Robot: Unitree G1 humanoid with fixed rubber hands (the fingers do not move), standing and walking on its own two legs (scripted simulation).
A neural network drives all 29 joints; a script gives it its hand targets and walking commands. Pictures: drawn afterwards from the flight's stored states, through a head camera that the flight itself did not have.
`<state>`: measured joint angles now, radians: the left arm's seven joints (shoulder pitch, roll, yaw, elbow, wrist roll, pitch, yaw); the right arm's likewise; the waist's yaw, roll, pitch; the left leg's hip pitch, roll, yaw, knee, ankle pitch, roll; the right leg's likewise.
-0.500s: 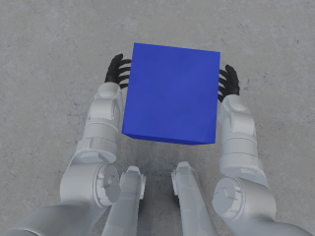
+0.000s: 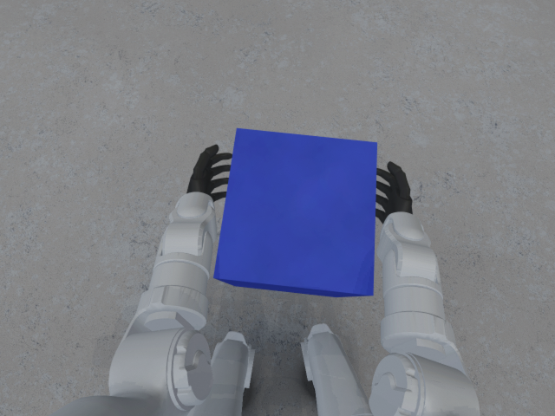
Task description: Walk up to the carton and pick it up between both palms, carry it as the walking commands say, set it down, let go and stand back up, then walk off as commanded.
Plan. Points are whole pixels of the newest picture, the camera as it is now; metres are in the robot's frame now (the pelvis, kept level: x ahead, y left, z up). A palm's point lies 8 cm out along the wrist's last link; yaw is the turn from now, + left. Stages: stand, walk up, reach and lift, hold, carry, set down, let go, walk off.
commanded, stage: reach and lift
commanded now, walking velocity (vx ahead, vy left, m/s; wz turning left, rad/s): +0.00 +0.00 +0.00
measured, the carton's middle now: (294, 226) +0.39 -0.04 -0.12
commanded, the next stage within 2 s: none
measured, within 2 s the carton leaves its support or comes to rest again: neither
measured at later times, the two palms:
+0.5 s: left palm (186, 192) +0.39 +0.11 +0.03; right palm (415, 215) +0.36 -0.18 +0.02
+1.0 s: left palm (165, 186) +0.37 +0.11 +0.10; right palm (445, 208) +0.34 -0.18 +0.10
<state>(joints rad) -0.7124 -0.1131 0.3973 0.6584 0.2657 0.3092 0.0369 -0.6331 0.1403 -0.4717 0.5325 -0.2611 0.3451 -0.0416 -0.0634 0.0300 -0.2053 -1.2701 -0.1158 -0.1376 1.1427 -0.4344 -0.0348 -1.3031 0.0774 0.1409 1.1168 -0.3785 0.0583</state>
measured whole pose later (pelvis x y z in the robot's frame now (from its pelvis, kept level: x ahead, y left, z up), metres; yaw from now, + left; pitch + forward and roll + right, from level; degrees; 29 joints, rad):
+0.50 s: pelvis +0.02 +0.00 +0.06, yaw +0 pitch +23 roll +0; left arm -0.53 -0.16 0.36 0.57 0.29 0.32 0.01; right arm -0.46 0.19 -0.43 0.46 -0.28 0.35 -0.03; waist -0.07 0.02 -0.14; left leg -0.88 -0.09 -0.16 0.80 -0.33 -0.02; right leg -0.91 0.06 0.15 0.78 -0.27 0.04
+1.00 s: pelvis +0.03 +0.00 +0.10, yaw +0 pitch +9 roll +0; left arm -0.42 -0.18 0.33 0.51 0.32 0.43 0.01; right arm -0.36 0.18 -0.37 0.42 -0.30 0.47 -0.02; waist -0.07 0.02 -0.08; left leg -0.44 -0.06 -0.16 0.53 -0.25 -0.01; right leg -0.46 0.04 0.14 0.49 -0.19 0.04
